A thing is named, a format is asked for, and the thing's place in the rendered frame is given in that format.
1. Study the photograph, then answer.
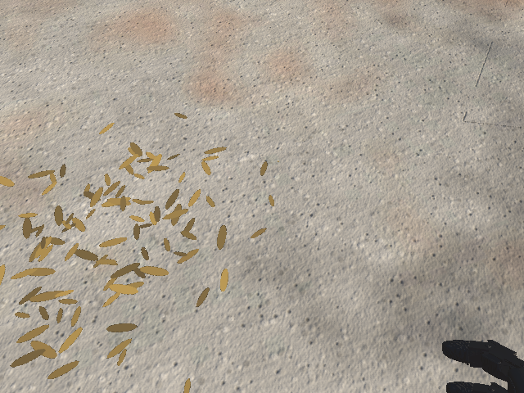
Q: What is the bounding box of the right robot hand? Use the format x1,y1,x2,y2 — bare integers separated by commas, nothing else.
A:
442,340,524,393

